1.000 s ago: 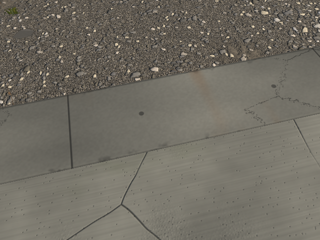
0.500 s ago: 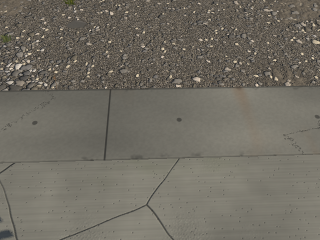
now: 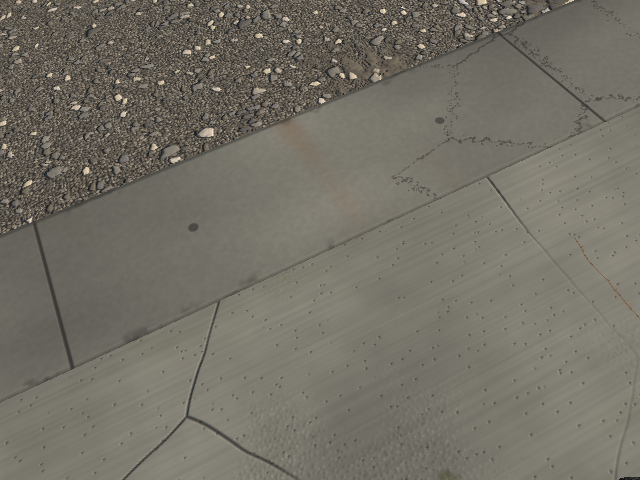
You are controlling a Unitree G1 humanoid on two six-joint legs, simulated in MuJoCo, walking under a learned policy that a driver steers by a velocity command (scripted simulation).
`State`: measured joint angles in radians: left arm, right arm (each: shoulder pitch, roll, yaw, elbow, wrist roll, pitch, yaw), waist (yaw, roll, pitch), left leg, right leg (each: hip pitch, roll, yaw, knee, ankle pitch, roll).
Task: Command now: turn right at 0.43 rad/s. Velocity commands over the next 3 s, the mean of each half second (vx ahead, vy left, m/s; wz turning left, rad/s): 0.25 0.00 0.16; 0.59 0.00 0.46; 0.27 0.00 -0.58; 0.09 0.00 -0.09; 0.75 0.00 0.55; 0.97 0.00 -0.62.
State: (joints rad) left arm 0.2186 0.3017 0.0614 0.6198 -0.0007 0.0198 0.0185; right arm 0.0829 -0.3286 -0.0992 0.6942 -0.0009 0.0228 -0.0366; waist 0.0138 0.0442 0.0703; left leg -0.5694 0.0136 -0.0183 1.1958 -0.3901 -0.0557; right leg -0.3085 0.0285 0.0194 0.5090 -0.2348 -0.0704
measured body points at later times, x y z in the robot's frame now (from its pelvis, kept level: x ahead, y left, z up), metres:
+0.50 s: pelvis +0.12 +0.05 -0.01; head +0.15 +0.07 +0.44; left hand +0.18 +0.36 -0.12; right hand +0.32 -0.20 -0.10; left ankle +0.20 +0.17 -0.73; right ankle +0.02 -0.08 -0.74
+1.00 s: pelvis +0.37 +0.11 +0.00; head +0.37 +0.11 +0.45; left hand +0.43 +0.42 -0.09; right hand +0.51 -0.14 -0.12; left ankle +0.20 +0.17 -0.74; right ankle +0.51 +0.04 -0.73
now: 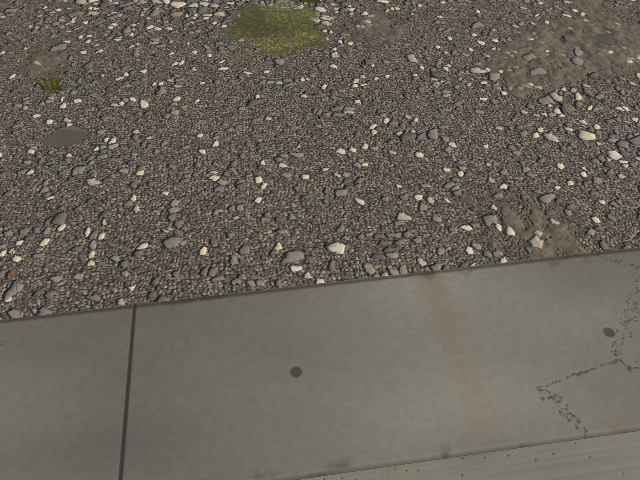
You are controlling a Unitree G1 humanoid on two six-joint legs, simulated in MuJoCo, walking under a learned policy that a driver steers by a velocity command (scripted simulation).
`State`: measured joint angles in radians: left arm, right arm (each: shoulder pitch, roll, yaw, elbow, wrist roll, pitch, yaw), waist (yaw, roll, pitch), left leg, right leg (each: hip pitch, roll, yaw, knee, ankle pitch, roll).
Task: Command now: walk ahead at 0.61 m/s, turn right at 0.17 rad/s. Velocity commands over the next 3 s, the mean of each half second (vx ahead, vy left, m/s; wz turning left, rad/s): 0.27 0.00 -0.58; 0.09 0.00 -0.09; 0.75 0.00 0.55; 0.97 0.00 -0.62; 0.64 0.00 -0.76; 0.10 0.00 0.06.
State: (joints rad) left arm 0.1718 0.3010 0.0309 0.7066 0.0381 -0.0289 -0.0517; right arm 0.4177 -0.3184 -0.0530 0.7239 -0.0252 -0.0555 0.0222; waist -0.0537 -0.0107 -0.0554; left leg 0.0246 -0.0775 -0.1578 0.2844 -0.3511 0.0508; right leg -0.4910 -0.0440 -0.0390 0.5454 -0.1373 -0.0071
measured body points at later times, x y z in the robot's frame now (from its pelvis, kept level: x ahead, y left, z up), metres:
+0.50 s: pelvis +0.26 -0.06 -0.01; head +0.29 -0.07 +0.43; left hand +0.45 +0.21 -0.11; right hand +0.39 -0.37 -0.07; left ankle +0.41 -0.02 -0.74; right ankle +0.12 -0.11 -0.72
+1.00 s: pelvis +0.31 -0.09 +0.00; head +0.32 -0.10 +0.45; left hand +0.53 +0.12 -0.10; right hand +0.30 -0.39 -0.11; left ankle +0.39 +0.00 -0.68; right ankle +0.24 -0.20 -0.74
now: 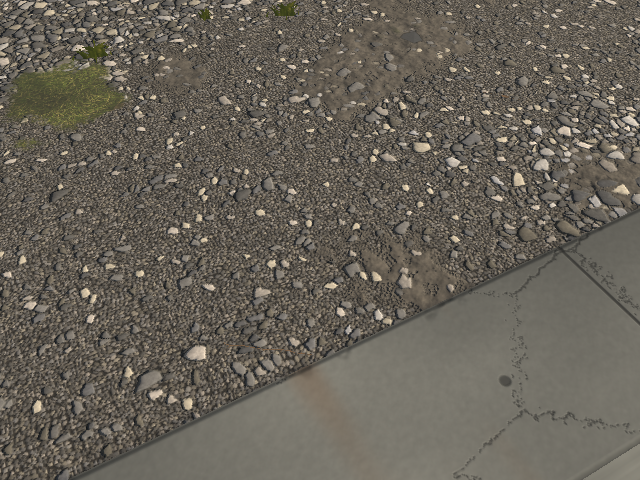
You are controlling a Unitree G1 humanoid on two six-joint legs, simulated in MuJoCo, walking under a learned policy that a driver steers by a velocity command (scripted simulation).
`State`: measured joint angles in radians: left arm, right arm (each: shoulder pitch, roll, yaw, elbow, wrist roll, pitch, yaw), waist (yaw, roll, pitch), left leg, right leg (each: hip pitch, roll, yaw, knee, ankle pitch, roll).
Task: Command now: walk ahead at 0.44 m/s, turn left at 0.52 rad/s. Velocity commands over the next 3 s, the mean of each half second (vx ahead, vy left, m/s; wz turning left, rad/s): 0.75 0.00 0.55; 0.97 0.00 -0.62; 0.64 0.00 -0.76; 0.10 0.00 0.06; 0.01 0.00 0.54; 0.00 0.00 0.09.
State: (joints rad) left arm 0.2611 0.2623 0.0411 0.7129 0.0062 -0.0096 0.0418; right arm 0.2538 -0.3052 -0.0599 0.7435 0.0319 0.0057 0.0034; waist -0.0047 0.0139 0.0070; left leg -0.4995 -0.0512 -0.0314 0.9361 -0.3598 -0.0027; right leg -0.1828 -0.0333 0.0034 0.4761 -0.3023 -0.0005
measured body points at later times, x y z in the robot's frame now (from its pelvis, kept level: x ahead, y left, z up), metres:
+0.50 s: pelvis +0.23 +0.17 -0.01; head +0.23 +0.19 +0.44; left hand +0.22 +0.45 -0.14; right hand +0.40 -0.07 -0.12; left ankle +0.18 +0.20 -0.74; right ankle +0.25 -0.01 -0.63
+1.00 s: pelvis +0.61 +0.30 -0.03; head +0.62 +0.31 +0.42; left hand +0.56 +0.58 -0.16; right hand +0.87 +0.10 -0.08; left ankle +0.72 +0.52 -0.69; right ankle +0.54 +0.25 -0.74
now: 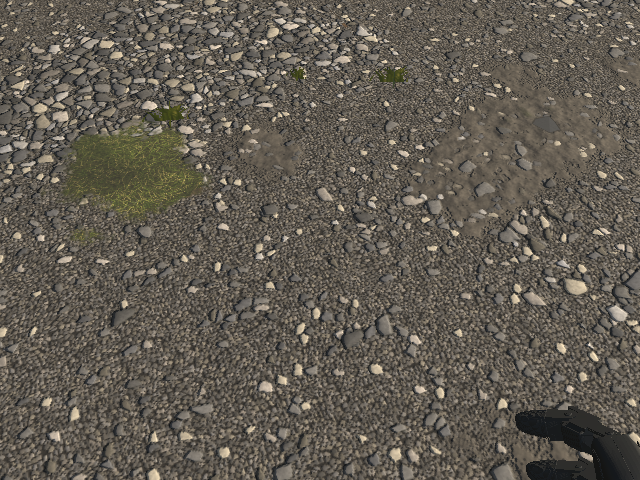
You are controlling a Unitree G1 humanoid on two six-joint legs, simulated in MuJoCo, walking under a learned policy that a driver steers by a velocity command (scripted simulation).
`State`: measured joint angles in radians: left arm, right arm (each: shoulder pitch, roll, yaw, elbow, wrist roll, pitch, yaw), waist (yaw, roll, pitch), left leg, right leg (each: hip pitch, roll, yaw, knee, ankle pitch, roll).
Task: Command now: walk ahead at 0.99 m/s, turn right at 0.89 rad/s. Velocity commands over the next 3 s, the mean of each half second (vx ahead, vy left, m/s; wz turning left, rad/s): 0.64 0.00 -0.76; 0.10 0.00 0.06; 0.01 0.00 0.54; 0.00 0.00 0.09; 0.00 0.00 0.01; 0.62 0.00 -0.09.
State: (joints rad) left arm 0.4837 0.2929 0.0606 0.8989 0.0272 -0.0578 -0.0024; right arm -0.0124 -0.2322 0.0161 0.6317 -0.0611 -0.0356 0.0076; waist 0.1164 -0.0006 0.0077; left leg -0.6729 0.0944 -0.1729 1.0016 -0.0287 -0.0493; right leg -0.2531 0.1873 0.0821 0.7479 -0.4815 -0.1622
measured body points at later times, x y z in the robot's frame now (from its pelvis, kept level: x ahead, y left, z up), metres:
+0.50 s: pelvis +0.38 +0.14 -0.15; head +0.43 +0.12 +0.30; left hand +0.68 +0.26 -0.23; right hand +0.24 -0.10 -0.28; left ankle +0.35 +0.26 -0.89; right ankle +0.47 -0.02 -0.84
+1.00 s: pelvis +0.51 +0.15 -0.16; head +0.54 +0.16 +0.29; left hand +0.76 +0.34 -0.27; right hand +0.53 -0.16 -0.27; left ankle +0.55 +0.24 -0.88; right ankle +0.53 -0.01 -0.89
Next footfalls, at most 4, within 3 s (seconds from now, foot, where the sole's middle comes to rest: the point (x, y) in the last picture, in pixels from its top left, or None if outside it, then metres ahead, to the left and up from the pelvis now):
0.24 left None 0.39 0.25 -0.92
0.62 right None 0.56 -0.02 -0.92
1.00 left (259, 460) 0.59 0.24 -0.92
1.60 right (358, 473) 0.59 0.01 -0.92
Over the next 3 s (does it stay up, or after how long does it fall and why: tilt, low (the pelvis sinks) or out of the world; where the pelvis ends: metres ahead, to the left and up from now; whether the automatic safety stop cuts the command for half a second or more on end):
stays up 0.71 0.18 -0.15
